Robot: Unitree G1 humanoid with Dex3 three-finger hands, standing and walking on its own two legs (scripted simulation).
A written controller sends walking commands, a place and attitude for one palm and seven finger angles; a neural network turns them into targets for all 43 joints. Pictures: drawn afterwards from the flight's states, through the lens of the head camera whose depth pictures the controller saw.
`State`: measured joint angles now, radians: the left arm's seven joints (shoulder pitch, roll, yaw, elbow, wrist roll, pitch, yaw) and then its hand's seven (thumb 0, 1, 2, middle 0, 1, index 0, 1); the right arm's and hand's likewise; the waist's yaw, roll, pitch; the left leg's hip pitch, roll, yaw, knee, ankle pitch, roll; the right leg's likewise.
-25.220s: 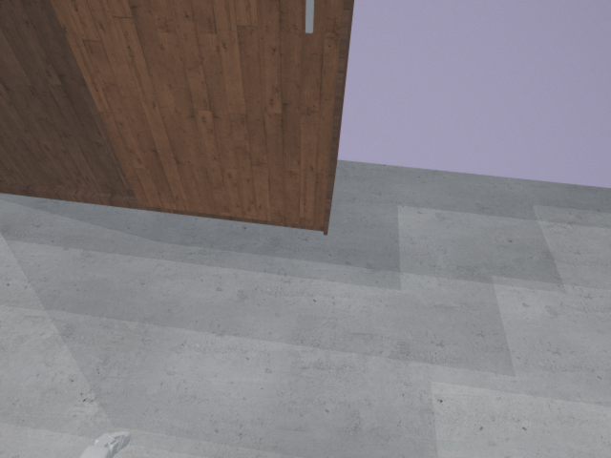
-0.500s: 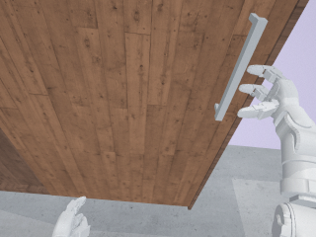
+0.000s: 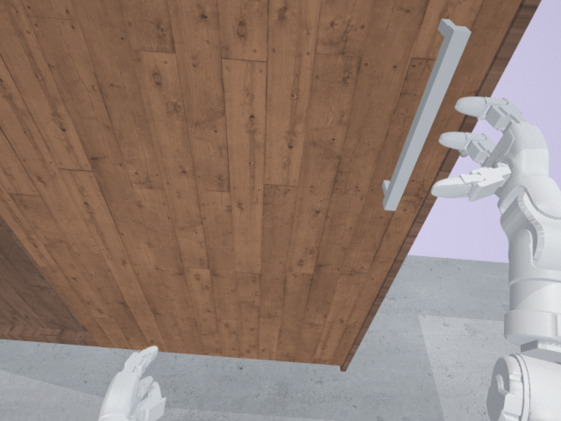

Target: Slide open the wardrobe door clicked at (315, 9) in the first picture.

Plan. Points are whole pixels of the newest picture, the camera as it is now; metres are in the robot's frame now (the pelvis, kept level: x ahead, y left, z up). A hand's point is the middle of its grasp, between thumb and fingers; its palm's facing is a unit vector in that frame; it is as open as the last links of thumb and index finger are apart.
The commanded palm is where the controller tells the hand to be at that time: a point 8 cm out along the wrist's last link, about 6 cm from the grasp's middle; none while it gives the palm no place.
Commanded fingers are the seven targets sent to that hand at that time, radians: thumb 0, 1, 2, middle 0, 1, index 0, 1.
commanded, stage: move the hooked fingers beside the handle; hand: right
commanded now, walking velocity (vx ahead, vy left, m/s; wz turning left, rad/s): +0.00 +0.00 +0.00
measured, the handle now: (413, 128) +0.46 -0.15 +0.23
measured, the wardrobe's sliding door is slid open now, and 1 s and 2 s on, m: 0.00 0.00 0.00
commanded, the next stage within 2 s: feel for the door with the fingertips in 1.06 s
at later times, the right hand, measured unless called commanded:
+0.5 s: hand (477, 151) +0.40 -0.21 +0.24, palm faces +0.08 +1.00 -0.03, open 14.0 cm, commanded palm +0.36 -0.25 +0.23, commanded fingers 0.00 0.50 -0.30 0.30 1.20 0.30 1.20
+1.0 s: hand (470, 154) +0.40 -0.20 +0.24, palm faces +0.04 +1.00 -0.03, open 14.0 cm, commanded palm +0.37 -0.26 +0.24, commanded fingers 0.00 0.50 -0.30 0.30 1.20 0.30 1.20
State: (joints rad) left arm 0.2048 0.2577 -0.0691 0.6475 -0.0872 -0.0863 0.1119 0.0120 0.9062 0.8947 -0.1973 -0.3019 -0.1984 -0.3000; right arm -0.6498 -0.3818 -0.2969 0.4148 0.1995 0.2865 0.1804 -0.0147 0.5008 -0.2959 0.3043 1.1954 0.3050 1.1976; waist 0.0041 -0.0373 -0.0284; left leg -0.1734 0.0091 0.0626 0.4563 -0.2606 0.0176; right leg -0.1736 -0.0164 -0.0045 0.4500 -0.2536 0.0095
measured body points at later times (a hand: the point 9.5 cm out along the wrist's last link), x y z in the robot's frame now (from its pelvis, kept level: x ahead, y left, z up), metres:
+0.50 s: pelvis +0.00 +0.00 +0.00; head -0.02 +0.02 +0.45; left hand +0.16 +0.24 -0.09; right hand +0.39 -0.27 +0.24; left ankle -0.01 +0.11 -0.74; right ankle -0.01 -0.13 -0.74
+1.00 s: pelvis +0.00 +0.00 +0.00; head -0.02 +0.02 +0.45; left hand +0.16 +0.24 -0.09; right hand +0.39 -0.26 +0.24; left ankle -0.01 +0.11 -0.74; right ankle -0.01 -0.13 -0.74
